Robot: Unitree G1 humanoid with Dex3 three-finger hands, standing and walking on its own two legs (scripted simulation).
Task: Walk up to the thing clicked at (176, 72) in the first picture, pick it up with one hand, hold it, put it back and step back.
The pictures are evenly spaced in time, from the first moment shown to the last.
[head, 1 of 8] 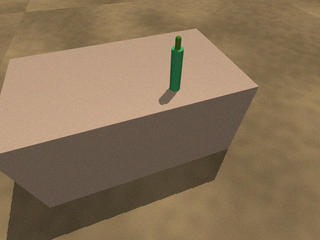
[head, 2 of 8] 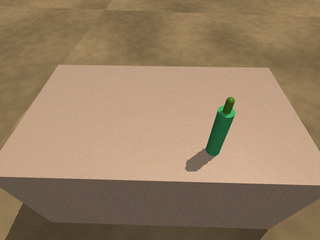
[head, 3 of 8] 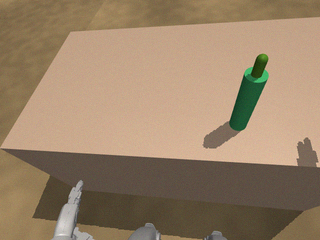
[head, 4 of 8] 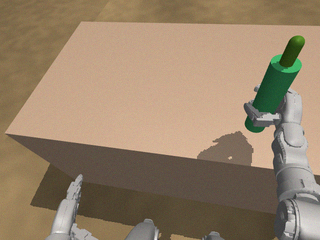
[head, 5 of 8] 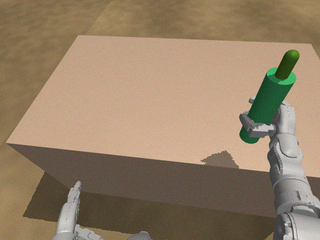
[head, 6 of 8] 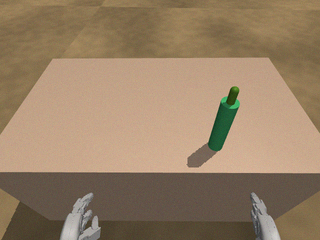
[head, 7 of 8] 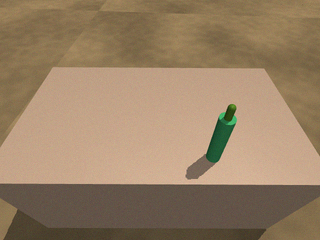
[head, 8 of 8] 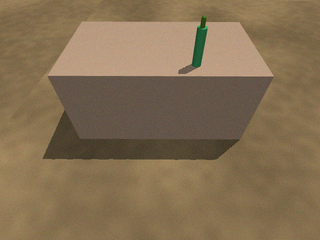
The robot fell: no
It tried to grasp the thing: yes
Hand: right
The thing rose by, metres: 0.21
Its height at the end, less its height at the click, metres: +0.00
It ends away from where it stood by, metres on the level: 0.02
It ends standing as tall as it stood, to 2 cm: yes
